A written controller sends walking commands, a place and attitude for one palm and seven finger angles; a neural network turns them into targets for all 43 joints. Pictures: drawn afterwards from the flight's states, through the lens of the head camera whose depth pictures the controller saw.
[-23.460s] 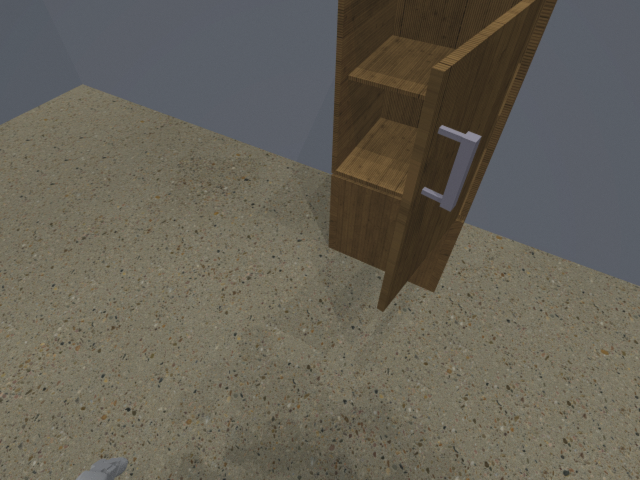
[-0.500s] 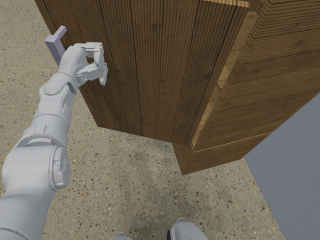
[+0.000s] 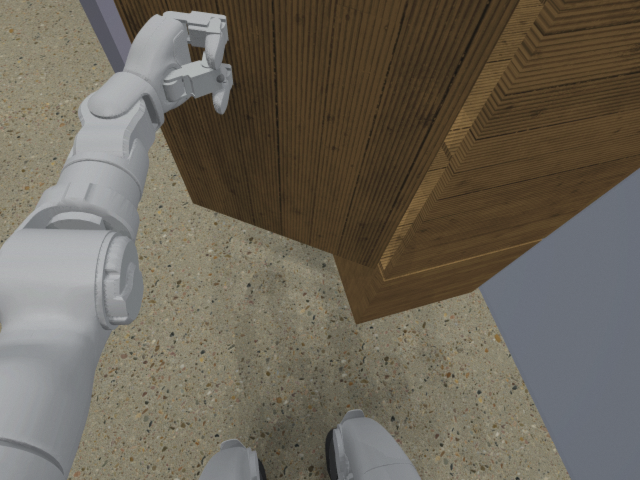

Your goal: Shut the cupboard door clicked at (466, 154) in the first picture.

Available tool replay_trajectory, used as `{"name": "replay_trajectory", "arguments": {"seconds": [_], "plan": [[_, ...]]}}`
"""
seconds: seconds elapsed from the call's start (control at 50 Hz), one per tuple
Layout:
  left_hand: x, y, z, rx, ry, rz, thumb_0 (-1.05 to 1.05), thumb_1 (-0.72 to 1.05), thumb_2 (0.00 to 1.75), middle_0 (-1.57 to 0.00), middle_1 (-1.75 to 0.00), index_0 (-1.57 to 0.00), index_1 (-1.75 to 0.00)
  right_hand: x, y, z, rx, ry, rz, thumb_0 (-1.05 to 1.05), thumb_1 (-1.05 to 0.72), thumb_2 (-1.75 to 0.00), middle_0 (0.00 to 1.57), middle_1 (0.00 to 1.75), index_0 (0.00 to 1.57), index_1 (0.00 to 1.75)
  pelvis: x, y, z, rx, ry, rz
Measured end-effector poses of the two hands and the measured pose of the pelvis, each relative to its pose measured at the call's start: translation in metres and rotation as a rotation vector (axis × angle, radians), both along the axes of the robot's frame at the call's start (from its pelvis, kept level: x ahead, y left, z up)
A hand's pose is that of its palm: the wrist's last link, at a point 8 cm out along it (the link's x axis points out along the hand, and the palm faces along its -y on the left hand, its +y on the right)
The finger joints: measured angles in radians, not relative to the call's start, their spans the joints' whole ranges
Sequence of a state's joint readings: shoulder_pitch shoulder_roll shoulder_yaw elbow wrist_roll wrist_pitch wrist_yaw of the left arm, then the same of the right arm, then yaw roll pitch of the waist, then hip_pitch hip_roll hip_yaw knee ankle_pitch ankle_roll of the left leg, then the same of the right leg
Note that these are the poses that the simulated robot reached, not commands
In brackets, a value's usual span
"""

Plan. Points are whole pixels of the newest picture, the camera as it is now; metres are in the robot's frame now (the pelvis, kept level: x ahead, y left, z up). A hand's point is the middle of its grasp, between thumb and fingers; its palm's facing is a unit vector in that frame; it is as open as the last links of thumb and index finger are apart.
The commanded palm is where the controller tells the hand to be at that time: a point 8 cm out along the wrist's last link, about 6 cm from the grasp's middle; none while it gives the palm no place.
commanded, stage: pull the fist back off the door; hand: left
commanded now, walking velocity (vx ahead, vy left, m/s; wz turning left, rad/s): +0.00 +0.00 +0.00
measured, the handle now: (130, 41) +0.61 +0.13 +0.13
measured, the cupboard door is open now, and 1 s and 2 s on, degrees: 54 49 49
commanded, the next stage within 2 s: draw the hand back to the body in 0.86 s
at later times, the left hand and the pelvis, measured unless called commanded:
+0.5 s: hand (224, 85) +0.52 +0.03 +0.14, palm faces -0.02 -1.00 -0.01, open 3.1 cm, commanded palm +0.47 +0.08 +0.13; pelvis +0.02 -0.01 +0.02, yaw -2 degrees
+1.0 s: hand (228, 133) +0.46 +0.03 +0.14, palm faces -0.04 -1.00 -0.01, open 3.1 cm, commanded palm +0.43 +0.08 +0.14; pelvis +0.00 -0.01 +0.02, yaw +0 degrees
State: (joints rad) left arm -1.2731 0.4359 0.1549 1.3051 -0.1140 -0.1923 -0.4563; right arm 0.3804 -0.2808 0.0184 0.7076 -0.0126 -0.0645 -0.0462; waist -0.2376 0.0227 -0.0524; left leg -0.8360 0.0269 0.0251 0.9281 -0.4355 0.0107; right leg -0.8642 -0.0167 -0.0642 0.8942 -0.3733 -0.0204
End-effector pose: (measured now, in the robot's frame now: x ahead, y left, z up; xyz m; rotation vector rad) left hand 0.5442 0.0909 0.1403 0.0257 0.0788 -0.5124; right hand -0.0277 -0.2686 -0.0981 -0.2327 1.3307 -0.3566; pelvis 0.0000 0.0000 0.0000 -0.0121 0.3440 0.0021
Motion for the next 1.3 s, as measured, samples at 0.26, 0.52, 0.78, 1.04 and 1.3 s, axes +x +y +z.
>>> {"name": "replay_trajectory", "arguments": {"seconds": [0.26,0.52,0.78,1.04,1.3], "plan": [[-0.009,-0.011,-0.018,0.016,-0.091,0.496,0.02,0.90,0.91,-1.30,-1.50,-1.29,-1.50,-0.017,0.034,-0.007,0.193,0.055,-0.005,0.00,-0.91,-0.90,0.20,0.30,0.20,0.30,0.009,-0.002,0.003,0.003,0.024,-0.024],[-0.048,-0.005,0.000,-0.022,-0.102,0.488,0.02,0.90,0.90,-1.30,-1.50,-1.30,-1.50,0.026,0.012,0.005,0.164,-0.083,-0.002,0.00,-0.91,-0.90,0.20,0.30,0.20,0.30,0.019,-0.009,0.022,0.013,-0.083,-0.043],[-0.110,0.003,-0.013,-0.030,-0.114,0.461,0.02,0.90,0.90,-1.30,-1.50,-1.30,-1.50,0.102,-0.005,0.016,0.107,-0.276,0.106,0.00,-0.91,-0.90,0.20,0.30,0.20,0.30,0.007,-0.011,0.025,0.014,-0.164,-0.010],[-0.103,-0.005,-0.001,-0.019,-0.101,0.466,0.02,0.90,0.90,-1.31,-1.50,-1.30,-1.50,0.096,0.018,0.009,0.160,-0.305,0.108,0.00,-0.91,-0.90,0.20,0.30,0.20,0.30,-0.002,-0.009,0.024,0.022,-0.165,-0.017],[-0.167,0.046,0.005,-0.022,-0.128,0.488,0.02,0.90,0.90,-1.30,-1.50,-1.30,-1.50,0.087,0.012,0.019,0.150,-0.301,0.052,0.01,-0.91,-0.90,0.20,0.30,0.20,0.30,0.008,-0.009,0.038,0.018,-0.253,-0.042]]}}
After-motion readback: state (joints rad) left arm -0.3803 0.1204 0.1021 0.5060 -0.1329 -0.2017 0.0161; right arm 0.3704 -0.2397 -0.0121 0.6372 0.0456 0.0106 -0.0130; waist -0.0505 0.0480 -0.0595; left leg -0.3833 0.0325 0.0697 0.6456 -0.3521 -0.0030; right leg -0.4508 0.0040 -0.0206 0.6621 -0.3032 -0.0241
